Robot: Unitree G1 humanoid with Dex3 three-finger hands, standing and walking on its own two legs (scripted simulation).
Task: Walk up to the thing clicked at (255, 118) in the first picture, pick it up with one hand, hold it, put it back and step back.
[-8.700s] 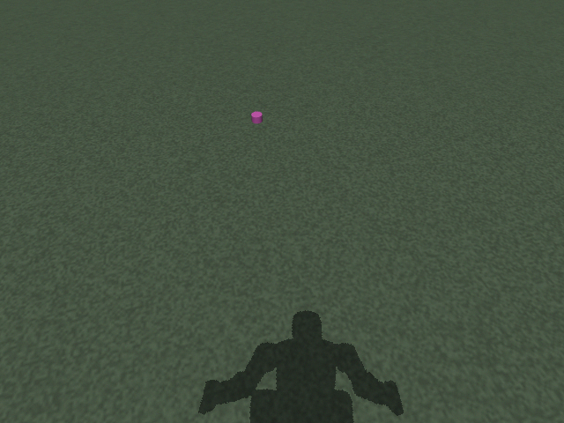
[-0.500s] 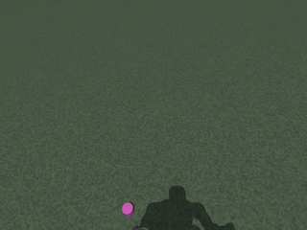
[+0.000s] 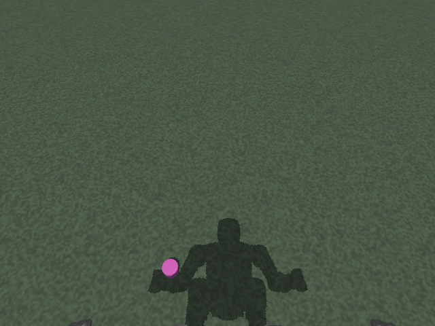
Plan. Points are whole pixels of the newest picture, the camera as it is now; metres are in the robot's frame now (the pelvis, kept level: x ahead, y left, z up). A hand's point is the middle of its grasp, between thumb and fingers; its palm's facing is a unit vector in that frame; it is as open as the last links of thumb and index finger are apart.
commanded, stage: walk up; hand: left
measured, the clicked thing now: (170, 268) +0.44 +0.22 -0.74
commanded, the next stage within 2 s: none
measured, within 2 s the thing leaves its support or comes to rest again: neither
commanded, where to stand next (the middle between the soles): +0.04 +0.02 m, yaw +0 degrees
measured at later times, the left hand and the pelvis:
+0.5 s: hand out of the picture +0.03 +0.32 -0.15, palm faces +0.03 -0.93 -0.36, open 7.4 cm; pelvis -0.02 +0.03 +0.00, yaw +1 degrees
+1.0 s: hand out of the picture +0.11 +0.26 -0.13, palm faces -0.01 -0.91 -0.41, open 7.4 cm; pelvis +0.01 -0.01 -0.01, yaw +0 degrees
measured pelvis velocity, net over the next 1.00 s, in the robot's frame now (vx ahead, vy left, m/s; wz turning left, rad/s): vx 0.01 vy -0.01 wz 0.00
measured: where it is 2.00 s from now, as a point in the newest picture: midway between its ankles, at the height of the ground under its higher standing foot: outside the picture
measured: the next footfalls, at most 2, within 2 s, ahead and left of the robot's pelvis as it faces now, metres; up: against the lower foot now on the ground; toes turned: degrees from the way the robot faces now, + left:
right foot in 0.04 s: +0.08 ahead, -0.14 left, +0.00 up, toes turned -2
left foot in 0.32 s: -0.03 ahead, +0.16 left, +0.00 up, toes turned +0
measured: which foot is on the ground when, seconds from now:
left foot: down 0.00-0.08, up 0.10-0.30, down 0.32-0.74, up 0.76-1.00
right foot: up 0.00-0.02, down 0.04-0.34, up 0.36-0.70, down 0.72-1.00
